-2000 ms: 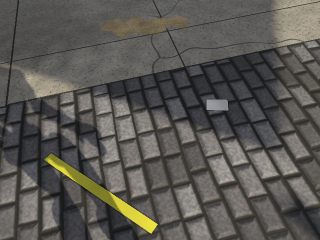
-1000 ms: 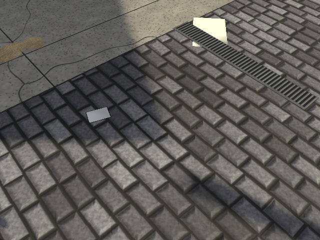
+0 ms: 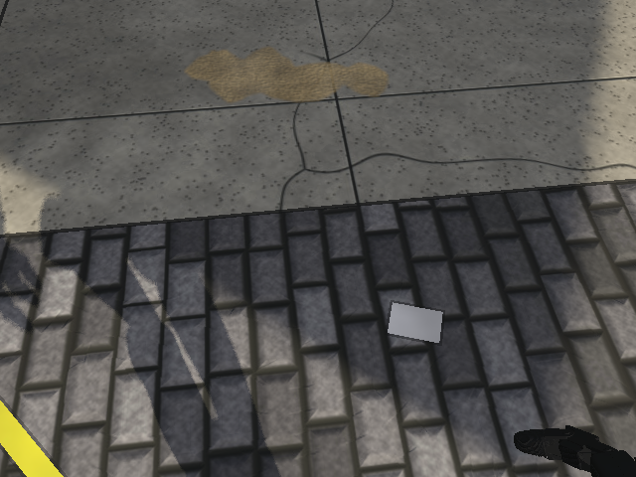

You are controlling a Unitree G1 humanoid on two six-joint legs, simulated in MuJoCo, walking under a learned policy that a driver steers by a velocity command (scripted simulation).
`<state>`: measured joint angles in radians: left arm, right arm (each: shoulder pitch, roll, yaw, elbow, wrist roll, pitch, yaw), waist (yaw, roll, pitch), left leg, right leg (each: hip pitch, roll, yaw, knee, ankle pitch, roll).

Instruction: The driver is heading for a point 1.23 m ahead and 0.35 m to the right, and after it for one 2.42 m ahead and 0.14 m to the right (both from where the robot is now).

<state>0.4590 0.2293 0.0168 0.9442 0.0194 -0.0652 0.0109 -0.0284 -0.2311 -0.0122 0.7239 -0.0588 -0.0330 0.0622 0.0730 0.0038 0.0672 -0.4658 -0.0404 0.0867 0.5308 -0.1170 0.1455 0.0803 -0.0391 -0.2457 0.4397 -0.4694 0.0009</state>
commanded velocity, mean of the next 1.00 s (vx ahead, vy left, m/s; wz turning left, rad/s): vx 0.50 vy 0.00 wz -0.40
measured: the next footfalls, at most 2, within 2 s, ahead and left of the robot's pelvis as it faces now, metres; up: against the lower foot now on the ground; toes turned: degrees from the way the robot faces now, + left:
right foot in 0.54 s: +0.42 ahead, -0.13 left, +0.00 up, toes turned -18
left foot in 1.06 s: +0.77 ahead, -0.10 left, +0.00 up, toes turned -32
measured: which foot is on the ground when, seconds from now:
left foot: down 0.00-0.56, up 0.58-1.00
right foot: down 0.00-0.00, up 0.02-0.52, down 0.54-1.00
